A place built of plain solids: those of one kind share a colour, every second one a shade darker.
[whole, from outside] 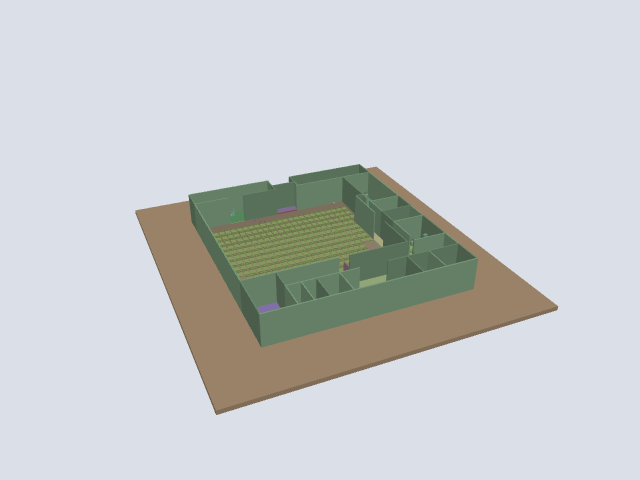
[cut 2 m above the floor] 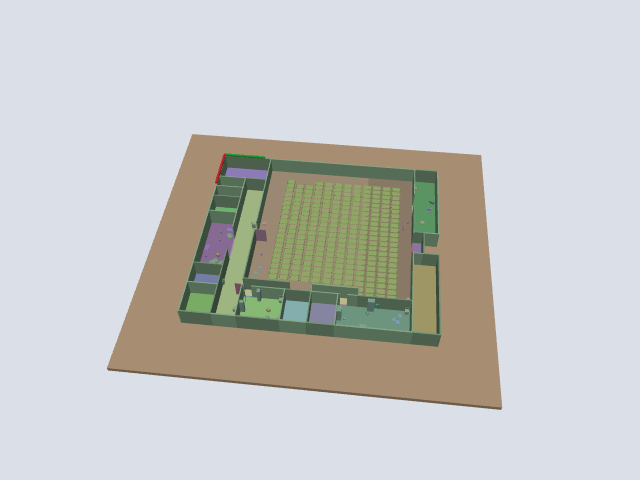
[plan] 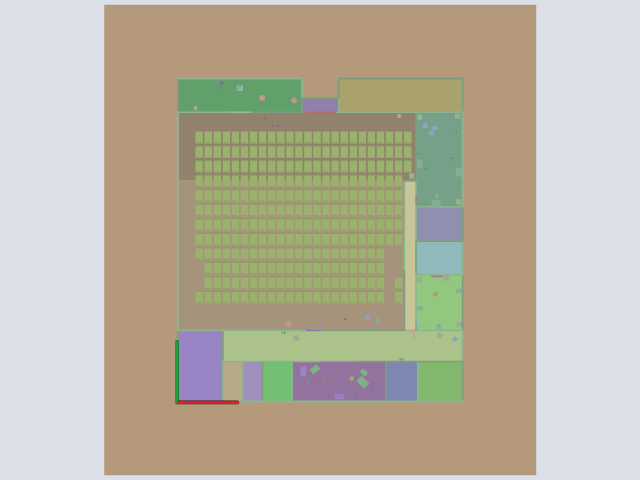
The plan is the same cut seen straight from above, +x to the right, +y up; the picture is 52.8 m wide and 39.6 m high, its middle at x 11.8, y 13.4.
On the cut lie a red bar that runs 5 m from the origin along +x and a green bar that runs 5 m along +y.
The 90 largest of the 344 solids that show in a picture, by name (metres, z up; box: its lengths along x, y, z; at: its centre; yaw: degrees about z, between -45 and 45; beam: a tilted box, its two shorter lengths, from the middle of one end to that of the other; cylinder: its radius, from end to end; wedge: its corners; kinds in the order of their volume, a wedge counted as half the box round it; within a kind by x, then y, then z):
{
 "under_1": {"box": [35.65, 38.81, 0.5], "at": [11.82, 13.4, -0.47]},
 "floor_dojo_1": {"box": [18.55, 12.34, 0.64], "at": [9.44, 12.17, -0.32]},
 "floor_dojo_2": {"box": [19.5, 5.53, 0.64], "at": [9.91, 21.11, -0.32]},
 "wall_1": {"box": [0.16, 5.71, 3.87], "at": [0.08, 3.02, 1.64]},
 "wall_2": {"box": [0.16, 17.87, 3.87], "at": [0.08, 14.94, 1.64]},
 "wall_3": {"box": [0.16, 2.65, 3.87], "at": [0.08, 25.32, 1.64]},
 "wall_4": {"box": [4.3, 0.13, 3.87], "at": [2.15, 23.93, 1.64]},
 "wall_5": {"box": [0.13, 3.15, 3.87], "at": [3.79, 1.74, 1.64]},
 "wall_6": {"box": [0.13, 2.43, 3.87], "at": [3.79, 4.66, 1.64]},
 "wall_7": {"box": [10.39, 0.16, 3.87], "at": [5.2, 26.73, 1.64]},
 "wall_8": {"box": [10.68, 0.13, 3.87], "at": [5.34, 5.93, 1.64]},
 "wall_9": {"box": [0.13, 3.15, 3.87], "at": [5.42, 1.74, 1.64]},
 "wall_10": {"box": [0.13, 3.15, 3.87], "at": [7.04, 1.74, 1.64]},
 "wall_11": {"box": [8.05, 0.13, 3.87], "at": [7.75, 3.38, 1.64]},
 "wall_12": {"box": [4.41, 0.13, 3.87], "at": [8.3, 23.93, 1.64]},
 "wall_13": {"box": [0.13, 3.15, 3.87], "at": [9.52, 1.74, 1.64]},
 "wall_14": {"box": [0.13, 1.01, 3.87], "at": [10.29, 24.5, 1.64]},
 "wall_15": {"box": [0.16, 1.48, 3.87], "at": [10.31, 25.91, 1.64]},
 "wall_16": {"box": [23.65, 0.16, 3.87], "at": [11.82, 0.08, 1.64]},
 "wall_17": {"box": [3.19, 0.16, 3.87], "at": [11.82, 25.09, 1.64]},
 "wall_18": {"box": [0.16, 1.48, 3.87], "at": [13.34, 25.91, 1.64]},
 "wall_19": {"box": [0.13, 1.01, 3.87], "at": [13.36, 24.5, 1.64]},
 "wall_20": {"box": [7.0, 0.13, 3.87], "at": [15.38, 5.93, 1.64]},
 "wall_21": {"box": [0.13, 3.15, 3.87], "at": [17.23, 1.74, 1.64]},
 "wall_22": {"box": [10.51, 0.13, 3.87], "at": [18.39, 23.93, 1.64]},
 "wall_23": {"box": [10.39, 0.16, 3.87], "at": [18.45, 26.73, 1.64]},
 "wall_24": {"box": [0.13, 4.91, 3.87], "at": [18.77, 8.46, 1.64]},
 "wall_25": {"box": [0.13, 4.9, 3.87], "at": [18.77, 15.76, 1.64]},
 "wall_26": {"box": [8.68, 0.13, 3.87], "at": [19.31, 3.38, 1.64]},
 "wall_27": {"box": [0.13, 3.53, 3.87], "at": [19.73, 8.7, 1.64]},
 "wall_28": {"box": [0.13, 2.65, 3.87], "at": [19.73, 11.91, 1.64]},
 "wall_29": {"box": [0.13, 2.71, 3.87], "at": [19.73, 14.72, 1.64]},
 "wall_30": {"box": [0.13, 1.07, 3.87], "at": [19.73, 17.68, 1.64]},
 "wall_31": {"box": [0.13, 5.53, 3.87], "at": [19.73, 21.11, 1.64]},
 "wall_32": {"box": [0.13, 3.15, 3.87], "at": [19.86, 1.74, 1.64]},
 "wall_33": {"box": [4.04, 0.13, 3.87], "at": [21.63, 5.93, 1.64]},
 "wall_34": {"box": [3.99, 0.13, 3.87], "at": [21.66, 10.53, 1.64]},
 "wall_35": {"box": [3.99, 0.13, 3.87], "at": [21.66, 13.3, 1.64]},
 "wall_36": {"box": [3.99, 0.13, 3.87], "at": [21.66, 16.14, 1.64]},
 "wall_37": {"box": [0.16, 3.15, 3.87], "at": [23.57, 1.74, 1.64]},
 "wall_38": {"box": [0.16, 2.43, 3.87], "at": [23.57, 4.66, 1.64]},
 "wall_39": {"box": [0.16, 4.46, 3.87], "at": [23.57, 8.23, 1.64]},
 "wall_40": {"box": [0.16, 2.65, 3.87], "at": [23.57, 11.91, 1.64]},
 "wall_41": {"box": [0.16, 2.71, 3.87], "at": [23.57, 14.72, 1.64]},
 "wall_42": {"box": [0.16, 7.66, 3.87], "at": [23.57, 20.04, 1.64]},
 "wall_43": {"box": [0.16, 2.65, 3.87], "at": [23.57, 25.32, 1.64]},
 "floor_lobby_1": {"box": [19.64, 2.43, 0.64], "at": [13.67, 4.66, -0.32]},
 "floor_women_changing_1": {"box": [3.7, 7.66, 0.64], "at": [21.64, 20.04, -0.32]},
 "floor_gear_store_1": {"box": [10.07, 2.65, 0.64], "at": [5.2, 25.32, -0.32]},
 "floor_sensei_room_1": {"box": [10.07, 2.65, 0.64], "at": [18.45, 25.32, -0.32]},
 "floor_front_store_1": {"box": [3.56, 5.71, 0.64], "at": [1.94, 3.02, -0.32]},
 "floor_genkan_1": {"box": [7.59, 3.15, 0.5], "at": [13.38, 1.74, -0.39]},
 "floor_men_changing_1": {"box": [3.7, 4.46, 0.64], "at": [21.64, 8.23, -0.32]},
 "floor_waiting_room_1": {"box": [3.56, 3.15, 0.64], "at": [21.71, 1.74, -0.32]},
 "floor_women_showers_1": {"box": [3.7, 2.71, 0.64], "at": [21.64, 14.72, -0.32]},
 "floor_changing_corridor_1": {"box": [0.82, 12.21, 0.64], "at": [19.25, 12.11, -0.32]},
 "floor_men_showers_1": {"box": [3.7, 2.65, 0.64], "at": [21.64, 11.91, -0.32]},
 "floor_flats_stair_1": {"box": [2.5, 3.15, 0.64], "at": [18.55, 1.74, -0.32]},
 "floor_office_1": {"box": [2.34, 3.15, 0.64], "at": [8.28, 1.74, -0.32]},
 "floor_wc_1": {"box": [1.5, 3.15, 0.64], "at": [6.23, 1.74, -0.32]},
 "floor_wc_women_1": {"box": [1.5, 3.15, 0.64], "at": [4.6, 1.74, -0.32]},
 "locker_1": {"box": [0.47, 0.36, 1.73], "at": [20.03, 7.76, 0.87]},
 "locker_2": {"box": [0.47, 0.73, 1.73], "at": [20.03, 19.69, 0.87]},
 "locker_3": {"box": [0.73, 0.47, 1.73], "at": [21.37, 16.45, 0.87]},
 "locker_4": {"box": [0.36, 0.47, 1.73], "at": [21.59, 6.24, 0.87]},
 "locker_5": {"box": [0.47, 0.73, 1.73], "at": [23.25, 18.99, 0.87]},
 "floor_kamiza_1": {"box": [2.93, 1.01, 0.78], "at": [11.82, 24.5, -0.25]},
 "yoga_mat_1": {"box": [0.61, 0.97, 0.08], "at": [4.08, 21.85, -0.04]},
 "yoga_mat_2": {"box": [0.61, 0.97, 0.08], "at": [4.82, 21.85, -0.04]},
 "yoga_mat_3": {"box": [0.61, 0.97, 0.08], "at": [5.57, 21.85, -0.04]},
 "yoga_mat_4": {"box": [0.61, 0.97, 0.08], "at": [6.32, 21.85, -0.04]},
 "yoga_mat_5": {"box": [0.61, 0.97, 0.08], "at": [7.07, 21.85, -0.04]},
 "yoga_mat_6": {"box": [0.61, 0.97, 0.08], "at": [7.82, 21.85, -0.04]},
 "yoga_mat_7": {"box": [0.61, 0.97, 0.08], "at": [8.56, 21.85, -0.04]},
 "yoga_mat_8": {"box": [0.61, 0.97, 0.08], "at": [9.31, 21.85, -0.04]},
 "yoga_mat_9": {"box": [0.61, 0.97, 0.08], "at": [10.06, 21.85, -0.04]},
 "yoga_mat_10": {"box": [0.61, 0.97, 0.08], "at": [10.81, 21.85, -0.04]},
 "yoga_mat_11": {"box": [0.61, 0.97, 0.08], "at": [11.56, 21.85, -0.04]},
 "yoga_mat_12": {"box": [0.61, 0.97, 0.08], "at": [12.3, 21.85, -0.04]},
 "yoga_mat_13": {"box": [0.61, 0.97, 0.08], "at": [13.05, 21.85, -0.04]},
 "yoga_mat_14": {"box": [0.61, 0.97, 0.08], "at": [13.8, 21.85, -0.04]},
 "yoga_mat_15": {"box": [0.61, 0.97, 0.08], "at": [14.55, 21.85, -0.04]},
 "yoga_mat_16": {"box": [0.61, 0.97, 0.08], "at": [15.3, 21.85, -0.04]},
 "yoga_mat_17": {"box": [0.61, 0.97, 0.08], "at": [16.04, 21.85, -0.04]},
 "yoga_mat_18": {"box": [0.61, 0.97, 0.08], "at": [16.79, 21.85, -0.04]},
 "yoga_mat_19": {"box": [0.61, 0.97, 0.08], "at": [17.54, 21.85, -0.04]},
 "yoga_mat_20": {"box": [0.61, 0.97, 0.08], "at": [18.29, 21.85, -0.04]},
 "yoga_mat_21": {"box": [0.61, 0.97, 0.08], "at": [19.04, 21.85, -0.04]},
 "leaf_dojo_door_1": {"box": [0.035, 1.21, 2.07], "at": [11.86, 6.6, 1.03]},
 "leaf_changing_corridor_door_1": {"box": [0.035, 0.73, 2.07], "at": [19.58, 5.51, 1.03], "yaw": -2.0}
}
